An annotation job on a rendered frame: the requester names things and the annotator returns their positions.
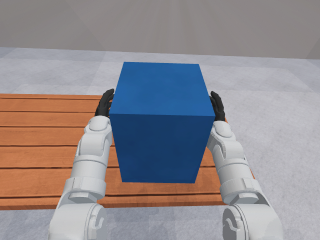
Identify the robot left forearm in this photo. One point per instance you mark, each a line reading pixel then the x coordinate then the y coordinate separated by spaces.
pixel 87 180

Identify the right robot hand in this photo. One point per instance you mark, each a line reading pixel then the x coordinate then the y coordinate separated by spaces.
pixel 217 106

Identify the table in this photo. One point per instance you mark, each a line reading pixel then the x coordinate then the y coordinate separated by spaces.
pixel 39 135

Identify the left robot hand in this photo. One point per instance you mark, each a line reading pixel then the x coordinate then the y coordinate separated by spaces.
pixel 104 104

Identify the right robot upper arm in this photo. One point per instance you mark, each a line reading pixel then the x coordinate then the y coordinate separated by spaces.
pixel 251 222

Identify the robot right forearm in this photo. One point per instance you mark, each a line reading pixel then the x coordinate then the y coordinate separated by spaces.
pixel 237 183

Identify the left robot upper arm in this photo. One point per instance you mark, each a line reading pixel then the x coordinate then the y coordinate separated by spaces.
pixel 81 221

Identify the carton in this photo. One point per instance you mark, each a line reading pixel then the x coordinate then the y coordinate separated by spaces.
pixel 161 118

